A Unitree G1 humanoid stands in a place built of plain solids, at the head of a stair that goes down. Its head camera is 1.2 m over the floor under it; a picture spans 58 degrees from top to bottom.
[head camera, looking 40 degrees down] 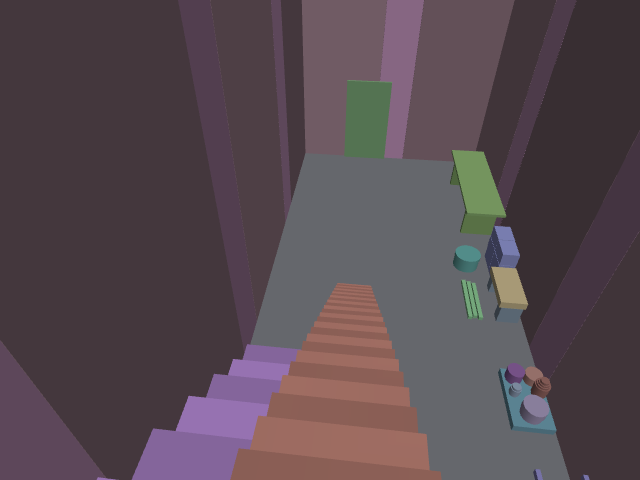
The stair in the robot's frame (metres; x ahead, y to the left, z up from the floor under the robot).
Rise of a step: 0.18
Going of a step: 0.20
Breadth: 0.62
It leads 7 degrees to the right of straight ahead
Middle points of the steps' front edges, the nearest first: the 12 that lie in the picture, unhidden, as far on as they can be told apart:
0.59 -0.05 -0.18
0.79 -0.08 -0.35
0.99 -0.10 -0.53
1.19 -0.12 -0.70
1.39 -0.15 -0.88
1.59 -0.17 -1.06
1.79 -0.19 -1.23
1.99 -0.22 -1.41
2.20 -0.24 -1.59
2.40 -0.26 -1.76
2.60 -0.29 -1.94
2.80 -0.31 -2.11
